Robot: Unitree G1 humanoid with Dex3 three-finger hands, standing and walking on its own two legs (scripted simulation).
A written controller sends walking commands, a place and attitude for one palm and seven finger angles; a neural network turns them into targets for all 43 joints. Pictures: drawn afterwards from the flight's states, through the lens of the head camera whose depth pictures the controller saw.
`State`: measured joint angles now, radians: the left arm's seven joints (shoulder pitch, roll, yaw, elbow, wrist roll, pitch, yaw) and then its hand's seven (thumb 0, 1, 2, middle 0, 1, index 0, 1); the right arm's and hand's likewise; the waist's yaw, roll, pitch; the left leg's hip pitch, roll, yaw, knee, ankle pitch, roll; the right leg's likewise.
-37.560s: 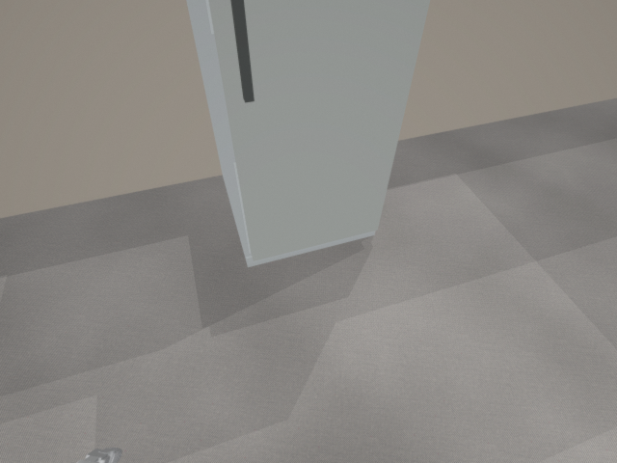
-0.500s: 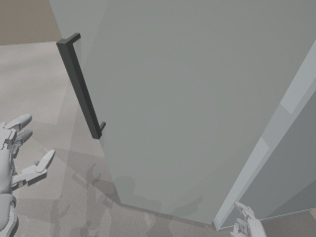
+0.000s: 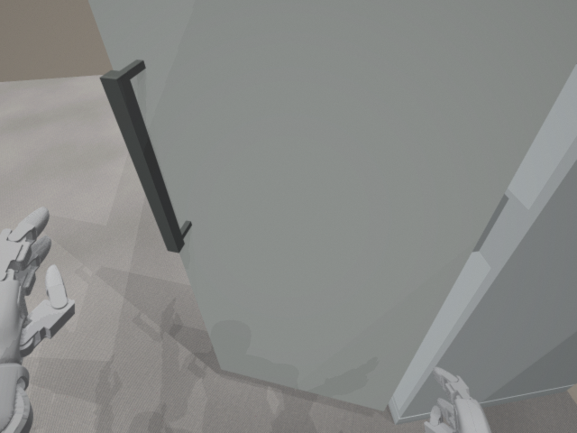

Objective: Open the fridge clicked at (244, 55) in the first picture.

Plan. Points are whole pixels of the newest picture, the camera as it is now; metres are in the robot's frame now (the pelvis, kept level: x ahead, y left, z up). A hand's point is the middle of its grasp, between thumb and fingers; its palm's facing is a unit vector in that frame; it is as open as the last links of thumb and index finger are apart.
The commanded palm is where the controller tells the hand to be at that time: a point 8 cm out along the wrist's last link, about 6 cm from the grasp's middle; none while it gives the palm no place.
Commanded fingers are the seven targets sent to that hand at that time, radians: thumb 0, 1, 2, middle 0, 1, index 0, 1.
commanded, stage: step back with the hand held close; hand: left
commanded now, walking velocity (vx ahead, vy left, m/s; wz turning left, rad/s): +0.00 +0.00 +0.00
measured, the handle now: (159, 170) +0.42 +0.26 +0.16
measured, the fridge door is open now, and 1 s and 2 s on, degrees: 67 67 67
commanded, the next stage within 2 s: stop stepping back and stand still in 1.22 s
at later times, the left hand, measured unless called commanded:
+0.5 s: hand (39, 322) +0.17 +0.29 +0.15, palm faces +0.34 -0.80 -0.50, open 7.4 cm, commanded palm +0.10 +0.33 +0.17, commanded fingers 0.00 0.90 0.90 -0.20 -0.30 -0.20 -0.30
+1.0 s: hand out of the picture +0.06 +0.32 +0.16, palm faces +0.49 -0.76 -0.43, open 7.4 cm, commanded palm -0.02 +0.35 +0.17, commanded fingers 0.00 0.90 0.90 -0.20 -0.30 -0.20 -0.30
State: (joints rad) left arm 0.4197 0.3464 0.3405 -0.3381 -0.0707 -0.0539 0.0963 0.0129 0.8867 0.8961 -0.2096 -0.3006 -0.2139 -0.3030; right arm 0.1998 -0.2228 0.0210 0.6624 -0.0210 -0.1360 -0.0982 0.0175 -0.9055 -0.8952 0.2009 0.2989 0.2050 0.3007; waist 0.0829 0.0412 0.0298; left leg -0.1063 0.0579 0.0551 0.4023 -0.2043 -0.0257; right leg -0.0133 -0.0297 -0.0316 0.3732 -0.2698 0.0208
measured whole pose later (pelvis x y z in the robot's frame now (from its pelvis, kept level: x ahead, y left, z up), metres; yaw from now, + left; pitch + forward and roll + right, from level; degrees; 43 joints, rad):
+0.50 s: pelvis -0.04 +0.03 +0.00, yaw -1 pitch +0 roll -1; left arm 0.53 0.44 0.41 -0.47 -0.06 -0.15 0.11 0.01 0.89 0.90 -0.21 -0.30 -0.22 -0.30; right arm 0.17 -0.22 0.00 0.53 0.00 -0.01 -0.09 0.02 -0.91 -0.90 0.20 0.30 0.20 0.30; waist 0.02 0.00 0.05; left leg -0.31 0.04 0.09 0.47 -0.16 0.02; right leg -0.22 -0.05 0.01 0.43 -0.21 0.06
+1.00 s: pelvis -0.14 +0.04 -0.02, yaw +4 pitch -2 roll -4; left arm 0.43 0.42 0.42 -0.46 -0.01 -0.26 0.14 0.01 0.89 0.90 -0.21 -0.30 -0.22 -0.30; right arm 0.21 -0.21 0.01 0.60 -0.01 -0.15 -0.10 0.02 -0.90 -0.89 0.20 0.30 0.21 0.30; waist 0.00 0.03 0.07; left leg -0.47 0.04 -0.01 0.57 -0.13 0.05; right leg -0.34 0.04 0.02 0.63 -0.26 0.04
